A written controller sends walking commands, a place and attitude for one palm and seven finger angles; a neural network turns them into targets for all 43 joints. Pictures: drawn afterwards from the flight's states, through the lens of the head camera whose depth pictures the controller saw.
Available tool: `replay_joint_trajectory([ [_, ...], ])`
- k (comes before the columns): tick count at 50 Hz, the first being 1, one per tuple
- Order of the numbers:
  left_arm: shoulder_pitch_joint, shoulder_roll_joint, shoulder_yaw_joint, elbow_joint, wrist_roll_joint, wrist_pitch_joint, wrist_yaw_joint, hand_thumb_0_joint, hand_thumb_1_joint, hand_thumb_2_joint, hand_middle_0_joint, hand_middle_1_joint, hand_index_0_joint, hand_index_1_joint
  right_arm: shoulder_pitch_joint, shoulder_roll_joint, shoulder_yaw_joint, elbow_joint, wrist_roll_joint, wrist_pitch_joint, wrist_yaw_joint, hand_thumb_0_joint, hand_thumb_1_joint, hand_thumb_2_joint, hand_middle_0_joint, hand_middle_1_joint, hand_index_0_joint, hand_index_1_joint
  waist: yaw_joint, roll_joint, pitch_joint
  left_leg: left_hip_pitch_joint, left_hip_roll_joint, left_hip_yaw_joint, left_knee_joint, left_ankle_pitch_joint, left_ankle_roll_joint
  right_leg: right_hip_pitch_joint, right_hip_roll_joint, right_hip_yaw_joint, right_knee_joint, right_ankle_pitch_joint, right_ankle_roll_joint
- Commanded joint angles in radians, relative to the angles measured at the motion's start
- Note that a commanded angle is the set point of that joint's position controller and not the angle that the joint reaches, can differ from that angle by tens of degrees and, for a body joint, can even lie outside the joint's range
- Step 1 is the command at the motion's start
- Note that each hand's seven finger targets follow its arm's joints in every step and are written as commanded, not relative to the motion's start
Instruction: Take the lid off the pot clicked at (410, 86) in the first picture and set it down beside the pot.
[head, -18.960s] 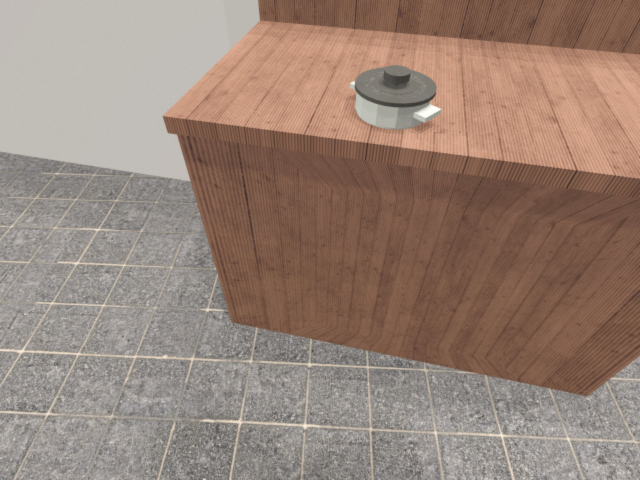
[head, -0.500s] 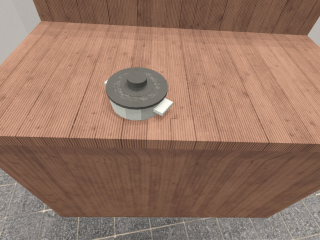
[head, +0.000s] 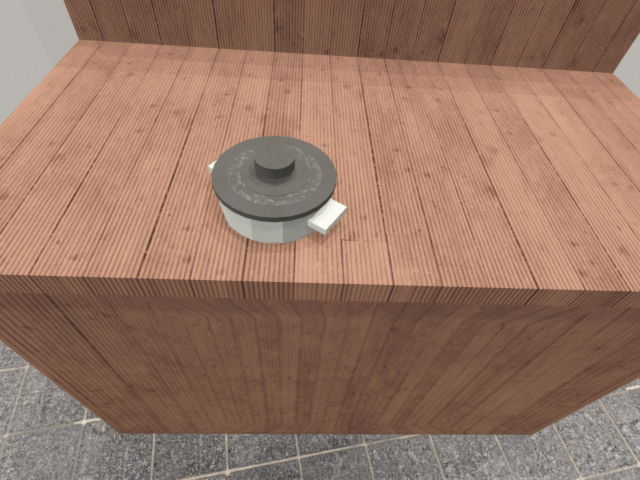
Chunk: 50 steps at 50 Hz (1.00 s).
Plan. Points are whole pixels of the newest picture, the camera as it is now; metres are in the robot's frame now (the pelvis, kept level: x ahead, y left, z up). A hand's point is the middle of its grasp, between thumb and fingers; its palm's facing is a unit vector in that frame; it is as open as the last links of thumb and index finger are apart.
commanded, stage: lift the closed hand beside the body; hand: left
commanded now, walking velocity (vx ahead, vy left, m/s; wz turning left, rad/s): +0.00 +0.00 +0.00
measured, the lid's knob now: (274, 160) +0.46 +0.10 +0.15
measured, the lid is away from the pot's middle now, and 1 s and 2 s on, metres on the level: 0.00 0.00 0.00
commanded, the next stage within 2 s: raise the hand higher, near the body in 0.62 s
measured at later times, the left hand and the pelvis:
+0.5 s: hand (141, 472) +0.12 +0.19 +0.04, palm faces +0.34 -0.87 -0.35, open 3.6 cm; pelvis +0.00 -0.05 +0.00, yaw +3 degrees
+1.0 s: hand (123, 392) +0.17 +0.19 +0.14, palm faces +0.37 -0.76 -0.53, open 3.1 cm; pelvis +0.03 -0.07 +0.00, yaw +1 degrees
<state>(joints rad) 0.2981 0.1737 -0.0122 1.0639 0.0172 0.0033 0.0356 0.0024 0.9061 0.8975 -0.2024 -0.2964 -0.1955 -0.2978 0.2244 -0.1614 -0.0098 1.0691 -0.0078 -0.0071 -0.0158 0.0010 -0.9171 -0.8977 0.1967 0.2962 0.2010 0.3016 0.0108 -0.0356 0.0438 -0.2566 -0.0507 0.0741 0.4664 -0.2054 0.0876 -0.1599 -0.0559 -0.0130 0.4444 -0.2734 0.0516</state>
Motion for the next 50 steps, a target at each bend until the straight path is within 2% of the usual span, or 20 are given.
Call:
replay_joint_trajectory([
  [1, -0.537, 0.290, 0.057, -1.360, -0.087, -0.176, 0.068, 0.000, 0.900, 0.900, -0.244, -0.348, -0.244, -0.348, 0.063, -0.230, -0.026, -0.428, 0.075, -0.206, 0.014, 0.000, -0.900, -0.900, 0.200, 0.300, 0.200, 0.300, 0.006, 0.271, -0.468, 0.317, 0.076, -0.204, -0.115, 0.162, -0.162, -0.025, 0.028, -0.030, 0.028, 0.133, -0.087],
  [2, -0.314, 0.364, 0.099, -1.320, -0.061, -0.129, 0.149, 0.000, 0.900, 0.900, -0.288, -0.396, -0.288, -0.396, -0.025, -0.160, 0.007, -0.374, 0.090, -0.289, -0.023, 0.000, -0.900, -0.900, 0.200, 0.300, 0.200, 0.300, -0.007, 0.298, -0.403, 0.357, 0.108, -0.187, -0.115, 0.064, -0.171, -0.100, 0.042, -0.004, 0.078, 0.061, -0.093],
  [3, -0.143, 0.244, 0.029, -1.278, -0.047, -0.076, 0.172, 0.000, 0.900, 0.900, -0.332, -0.444, -0.332, -0.444, -0.023, -0.184, 0.004, -0.366, 0.076, -0.313, -0.041, 0.000, -0.900, -0.900, 0.200, 0.300, 0.200, 0.300, 0.011, 0.334, -0.395, 0.275, 0.119, -0.215, -0.165, -0.033, -0.197, -0.101, 0.040, -0.017, 0.081, -0.005, -0.103],
  [4, 0.174, 0.033, -0.048, -1.090, -0.053, 0.014, 0.180, 0.000, 0.900, 0.900, -0.376, -0.492, -0.376, -0.492, -0.048, -0.141, 0.000, -0.337, 0.091, -0.308, -0.036, 0.000, -0.900, -0.900, 0.200, 0.300, 0.200, 0.300, 0.010, 0.285, -0.236, 0.207, 0.111, -0.227, -0.196, -0.064, -0.191, -0.110, 0.038, -0.031, 0.058, 0.010, -0.101],
  [6, 0.317, -0.032, -0.071, -1.005, -0.033, 0.035, 0.154, 0.000, 0.900, 0.900, -0.464, -0.588, -0.464, -0.588, -0.088, -0.149, -0.006, -0.388, 0.056, -0.309, -0.003, 0.000, -0.900, -0.900, 0.200, 0.300, 0.200, 0.300, 0.021, 0.161, -0.039, 0.130, 0.104, -0.223, -0.191, -0.031, -0.143, -0.091, 0.044, -0.059, -0.012, 0.060, -0.087],
  [8, 0.511, -0.027, -0.021, -0.893, -0.015, 0.028, 0.117, 0.000, 0.900, 0.900, -0.552, -0.684, -0.552, -0.684, -0.109, -0.159, -0.049, -0.444, 0.047, -0.265, 0.022, 0.000, -0.900, -0.900, 0.200, 0.300, 0.200, 0.300, 0.035, -0.086, 0.023, 0.036, 0.109, -0.169, -0.134, 0.075, -0.108, -0.074, 0.052, -0.084, -0.047, 0.065, -0.084],
  [10, 0.614, 0.039, 0.074, -0.920, -0.019, 0.000, 0.067, 0.000, 0.900, 0.900, -0.640, -0.780, -0.640, -0.780, -0.164, -0.158, -0.072, -0.507, 0.047, -0.215, 0.029, 0.000, -0.900, -0.900, 0.200, 0.300, 0.200, 0.300, 0.060, -0.208, 0.076, -0.014, 0.105, -0.126, -0.115, 0.085, -0.100, -0.094, 0.057, -0.084, -0.055, 0.042, -0.076],
  [12, 0.597, 0.127, 0.180, -0.968, -0.032, -0.034, 0.048, 0.000, 0.900, 0.900, -0.728, -0.876, -0.728, -0.876, -0.192, -0.162, -0.078, -0.565, 0.058, -0.185, 0.025, 0.000, -0.900, -0.900, 0.200, 0.300, 0.200, 0.300, 0.066, -0.178, 0.091, -0.037, 0.096, -0.093, -0.110, 0.011, -0.100, -0.105, 0.052, -0.082, -0.067, 0.007, -0.072],
  [15, 0.301, 0.253, 0.232, -1.463, -0.039, -0.129, 0.053, 0.000, 0.900, 0.900, -0.860, -1.020, -0.860, -1.020, -0.180, -0.148, -0.036, -0.669, 0.045, -0.200, 0.004, 0.000, -0.900, -0.900, 0.200, 0.300, 0.200, 0.300, 0.050, 0.120, -0.048, 0.060, 0.080, -0.084, -0.120, -0.075, -0.088, -0.071, 0.046, -0.040, -0.057, 0.005, -0.070],
  [17, 0.229, 0.306, 0.266, -1.603, -0.042, -0.138, 0.074, 0.000, 0.900, 0.900, -0.948, -1.116, -0.948, -1.116, -0.162, -0.139, -0.018, -0.674, 0.027, -0.215, -0.014, 0.000, -0.900, -0.900, 0.200, 0.300, 0.200, 0.300, 0.035, 0.191, -0.088, 0.098, 0.079, -0.078, -0.098, -0.071, -0.080, -0.077, 0.044, -0.032, -0.076, 0.017, -0.070],
  [18, 0.251, 0.239, 0.218, -1.573, -0.048, -0.129, 0.074, 0.000, 0.900, 0.900, -0.992, -1.164, -0.992, -1.164, -0.153, -0.131, -0.012, -0.668, 0.026, -0.216, -0.023, 0.000, -0.900, -0.900, 0.200, 0.300, 0.200, 0.300, 0.022, 0.200, -0.077, 0.106, 0.075, -0.073, -0.089, -0.060, -0.075, -0.091, 0.045, -0.029, -0.090, 0.012, -0.072],
  [23, 0.336, 0.131, 0.143, -1.465, -0.055, -0.115, 0.046, 0.000, 0.900, 0.900, -1.212, -1.404, -1.212, -1.404, -0.129, -0.151, -0.020, -0.663, 0.022, -0.204, -0.029, 0.000, -0.900, -0.900, 0.200, 0.300, 0.200, 0.300, 0.000, 0.056, -0.006, 0.140, 0.059, -0.053, -0.029, 0.001, -0.060, -0.160, 0.053, -0.042, -0.134, 0.023, -0.056],
  [27, 0.315, 0.320, 0.327, -1.673, -0.059, -0.144, 0.063, 0.000, 0.900, 0.900, -1.300, -1.500, -1.300, -1.500, -0.161, -0.152, -0.023, -0.669, 0.012, -0.215, -0.047, 0.000, -0.900, -0.900, 0.200, 0.300, 0.200, 0.300, 0.046, 0.068, -0.100, 0.191, 0.053, -0.043, -0.016, 0.070, -0.053, -0.095, 0.040, -0.021, -0.142, 0.080, -0.055],
  [33, 0.399, 0.257, 0.336, -1.628, -0.069, -0.142, 0.056, 0.000, 0.900, 0.900, -1.300, -1.500, -1.300, -1.500, -0.192, -0.118, -0.015, -0.640, 0.017, -0.210, -0.061, 0.000, -0.900, -0.900, 0.200, 0.300, 0.200, 0.300, 0.054, 0.058, -0.023, 0.186, 0.057, -0.045, -0.022, 0.133, -0.053, -0.082, 0.037, -0.018, -0.149, 0.171, -0.053],
  [36, 0.371, 0.318, 0.394, -1.710, -0.068, -0.158, 0.053, 0.000, 0.900, 0.900, -1.300, -1.500, -1.300, -1.500, -0.199, -0.128, -0.020, -0.640, 0.015, -0.214, -0.063, 0.000, -0.900, -0.900, 0.200, 0.300, 0.200, 0.300, 0.068, 0.068, -0.077, 0.211, 0.063, -0.044, -0.024, 0.176, -0.051, -0.045, 0.032, -0.015, -0.134, 0.232, -0.046],
  [38, 0.436, 0.297, 0.414, -1.648, -0.070, -0.156, 0.050, 0.000, 0.900, 0.900, -1.300, -1.500, -1.300, -1.500, -0.214, -0.111, -0.027, -0.624, 0.019, -0.210, -0.065, 0.000, -0.900, -0.900, 0.200, 0.300, 0.200, 0.300, 0.071, 0.011, -0.048, 0.193, 0.066, -0.040, -0.020, 0.185, -0.048, -0.048, 0.032, -0.014, -0.138, 0.260, -0.042],
  [39, 0.442, 0.353, 0.480, -1.642, -0.072, -0.156, 0.055, 0.000, 0.900, 0.900, -1.300, -1.500, -1.300, -1.500, -0.217, -0.120, -0.036, -0.620, 0.022, -0.204, -0.070, 0.000, -0.900, -0.900, 0.200, 0.300, 0.200, 0.300, 0.085, -0.012, -0.069, 0.198, 0.071, -0.039, -0.020, 0.200, -0.049, -0.033, 0.029, -0.008, -0.135, 0.285, -0.041],
  [40, 0.448, 0.312, 0.446, -1.646, -0.073, -0.162, 0.048, 0.000, 0.900, 0.900, -1.300, -1.500, -1.300, -1.500, -0.222, -0.111, -0.033, -0.621, 0.022, -0.202, -0.071, 0.000, -0.900, -0.900, 0.200, 0.300, 0.200, 0.300, 0.077, -0.009, -0.054, 0.194, 0.068, -0.034, -0.021, 0.198, -0.046, -0.034, 0.026, -0.006, -0.134, 0.302, -0.035],
  [44, 0.418, 0.357, 0.488, -1.713, -0.071, -0.179, 0.048, 0.000, 0.900, 0.900, -1.300, -1.500, -1.300, -1.500, -0.225, -0.121, -0.040, -0.618, 0.027, -0.207, -0.072, 0.000, -0.900, -0.900, 0.200, 0.300, 0.200, 0.300, 0.079, 0.057, -0.103, 0.225, 0.069, -0.024, -0.012, 0.227, -0.045, -0.023, 0.019, 0.000, -0.129, 0.354, -0.033],
  [50, 0.400, 0.353, 0.503, -1.729, -0.076, -0.193, 0.054, 0.000, 0.900, 0.900, -1.300, -1.500, -1.300, -1.500, -0.222, -0.122, -0.047, -0.607, 0.030, -0.209, -0.080, 0.000, -0.900, -0.900, 0.200, 0.300, 0.200, 0.300, 0.072, 0.019, -0.090, 0.233, 0.069, -0.024, -0.015, 0.235, -0.040, -0.022, 0.020, -0.004, -0.128, 0.383, -0.030],
])
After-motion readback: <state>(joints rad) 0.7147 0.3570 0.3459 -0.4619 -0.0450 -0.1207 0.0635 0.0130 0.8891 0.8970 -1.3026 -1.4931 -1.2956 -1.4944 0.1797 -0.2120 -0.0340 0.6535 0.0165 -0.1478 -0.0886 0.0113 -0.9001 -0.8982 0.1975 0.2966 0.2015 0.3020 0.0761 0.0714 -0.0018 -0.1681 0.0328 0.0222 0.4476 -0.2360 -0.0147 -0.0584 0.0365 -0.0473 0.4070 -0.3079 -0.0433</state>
